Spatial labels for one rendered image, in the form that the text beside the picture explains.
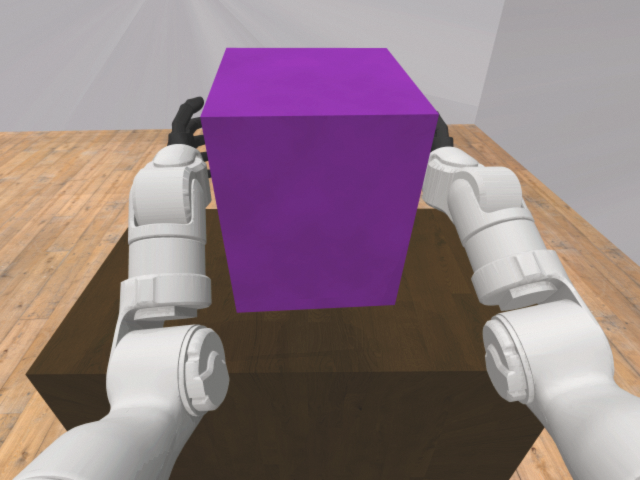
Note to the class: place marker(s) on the carton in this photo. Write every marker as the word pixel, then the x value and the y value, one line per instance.
pixel 317 158

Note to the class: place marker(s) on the left robot forearm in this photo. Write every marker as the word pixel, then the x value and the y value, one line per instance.
pixel 167 237

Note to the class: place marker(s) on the pedestal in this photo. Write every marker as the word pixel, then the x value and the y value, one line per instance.
pixel 394 392

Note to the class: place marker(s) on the left robot hand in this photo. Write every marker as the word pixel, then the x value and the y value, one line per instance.
pixel 183 127

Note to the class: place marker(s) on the right robot upper arm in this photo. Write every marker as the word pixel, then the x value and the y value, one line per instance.
pixel 552 357

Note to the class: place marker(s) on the right robot forearm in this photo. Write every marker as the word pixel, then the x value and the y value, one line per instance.
pixel 511 264

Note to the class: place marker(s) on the right robot hand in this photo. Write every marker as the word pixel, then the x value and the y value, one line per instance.
pixel 441 136

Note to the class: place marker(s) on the left robot upper arm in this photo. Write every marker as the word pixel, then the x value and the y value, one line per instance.
pixel 161 382

